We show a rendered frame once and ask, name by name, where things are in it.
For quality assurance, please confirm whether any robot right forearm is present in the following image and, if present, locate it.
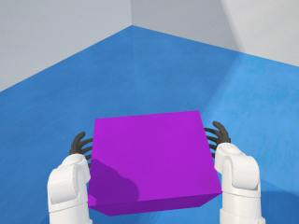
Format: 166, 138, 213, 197
214, 143, 266, 224

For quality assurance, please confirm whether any robot left forearm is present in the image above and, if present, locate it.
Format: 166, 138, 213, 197
47, 153, 93, 224

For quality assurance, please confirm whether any left robot hand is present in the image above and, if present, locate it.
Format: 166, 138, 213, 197
69, 132, 93, 168

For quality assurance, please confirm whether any right robot hand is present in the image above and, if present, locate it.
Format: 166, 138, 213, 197
204, 120, 231, 159

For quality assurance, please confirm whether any carton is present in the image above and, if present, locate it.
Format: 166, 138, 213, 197
87, 110, 222, 217

